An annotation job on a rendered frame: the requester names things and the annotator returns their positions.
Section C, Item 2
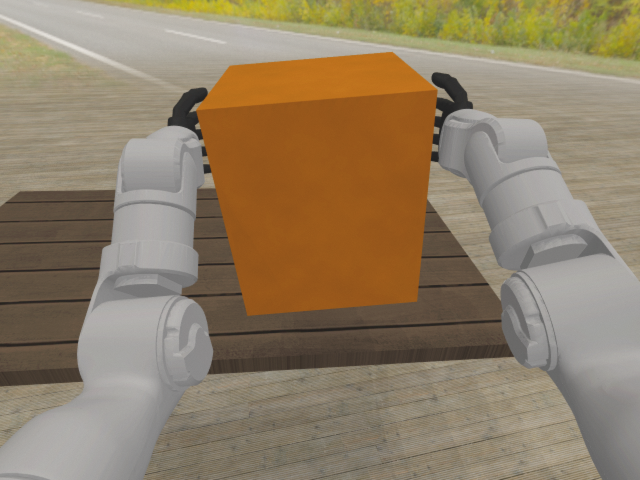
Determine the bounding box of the left robot upper arm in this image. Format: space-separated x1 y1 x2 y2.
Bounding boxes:
0 295 213 480

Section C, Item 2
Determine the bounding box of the table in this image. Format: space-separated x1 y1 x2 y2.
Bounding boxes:
0 188 514 387

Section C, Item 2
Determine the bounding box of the robot left forearm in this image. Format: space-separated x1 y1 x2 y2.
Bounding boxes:
77 126 205 380

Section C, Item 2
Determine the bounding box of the robot right hand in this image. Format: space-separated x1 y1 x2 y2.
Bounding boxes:
431 72 473 162

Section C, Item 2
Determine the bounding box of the right robot upper arm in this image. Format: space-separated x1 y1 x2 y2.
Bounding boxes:
500 253 640 480

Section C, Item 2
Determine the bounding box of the carton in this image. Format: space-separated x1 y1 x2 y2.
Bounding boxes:
196 52 438 316

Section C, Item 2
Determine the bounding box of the robot right forearm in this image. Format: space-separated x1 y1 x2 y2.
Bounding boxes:
438 109 640 289

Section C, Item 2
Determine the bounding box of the robot left hand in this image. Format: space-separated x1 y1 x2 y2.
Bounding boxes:
168 88 212 174

